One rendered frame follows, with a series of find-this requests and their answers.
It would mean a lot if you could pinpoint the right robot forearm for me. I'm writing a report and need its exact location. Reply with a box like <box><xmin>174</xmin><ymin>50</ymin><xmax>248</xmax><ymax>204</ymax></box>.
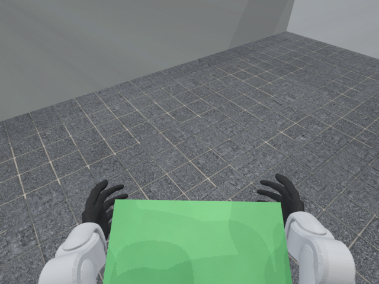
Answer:
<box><xmin>285</xmin><ymin>211</ymin><xmax>356</xmax><ymax>284</ymax></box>

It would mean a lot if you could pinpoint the carton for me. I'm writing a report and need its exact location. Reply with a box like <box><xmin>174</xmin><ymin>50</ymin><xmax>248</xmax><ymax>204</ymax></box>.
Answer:
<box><xmin>103</xmin><ymin>199</ymin><xmax>293</xmax><ymax>284</ymax></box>

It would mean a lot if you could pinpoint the robot right hand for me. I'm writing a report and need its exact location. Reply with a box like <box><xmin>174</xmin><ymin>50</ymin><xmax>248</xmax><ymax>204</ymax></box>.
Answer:
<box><xmin>257</xmin><ymin>173</ymin><xmax>304</xmax><ymax>229</ymax></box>

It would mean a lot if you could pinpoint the left robot forearm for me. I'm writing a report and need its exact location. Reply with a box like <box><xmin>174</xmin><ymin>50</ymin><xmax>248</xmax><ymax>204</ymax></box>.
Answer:
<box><xmin>38</xmin><ymin>222</ymin><xmax>107</xmax><ymax>284</ymax></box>

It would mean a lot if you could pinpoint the robot left hand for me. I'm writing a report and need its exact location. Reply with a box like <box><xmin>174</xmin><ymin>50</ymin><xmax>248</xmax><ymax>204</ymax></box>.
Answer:
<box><xmin>82</xmin><ymin>179</ymin><xmax>128</xmax><ymax>240</ymax></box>

